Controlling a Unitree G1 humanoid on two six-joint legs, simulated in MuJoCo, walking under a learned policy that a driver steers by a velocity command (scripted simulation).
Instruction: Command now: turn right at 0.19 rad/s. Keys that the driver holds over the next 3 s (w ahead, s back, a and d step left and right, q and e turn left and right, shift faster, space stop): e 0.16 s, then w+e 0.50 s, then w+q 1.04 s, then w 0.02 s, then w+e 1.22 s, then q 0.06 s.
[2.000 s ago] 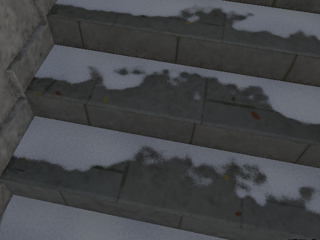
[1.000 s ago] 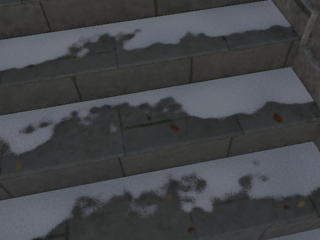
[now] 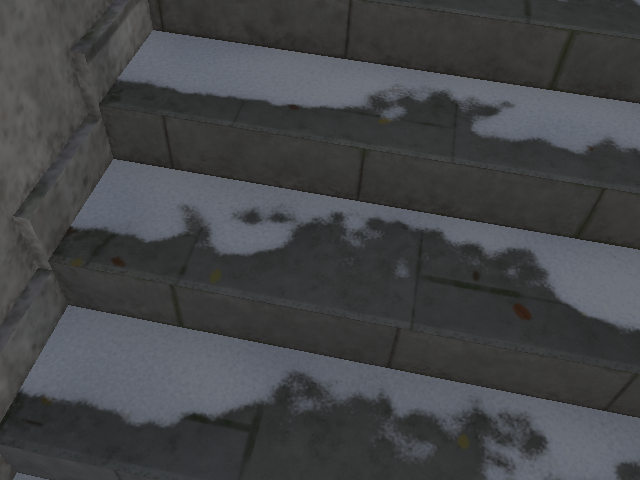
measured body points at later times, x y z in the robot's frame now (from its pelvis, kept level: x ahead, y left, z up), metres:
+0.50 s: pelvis +0.03 +0.00 +0.01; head +0.04 +0.01 +0.46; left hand +0.27 +0.20 -0.08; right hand +0.02 -0.30 -0.09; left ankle +0.01 +0.08 -0.74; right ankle -0.01 -0.16 -0.65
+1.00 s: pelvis +0.18 -0.13 +0.00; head +0.19 -0.15 +0.45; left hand +0.33 +0.10 -0.11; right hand +0.19 -0.41 -0.12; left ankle +0.21 +0.01 -0.52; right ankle +0.14 -0.21 -0.74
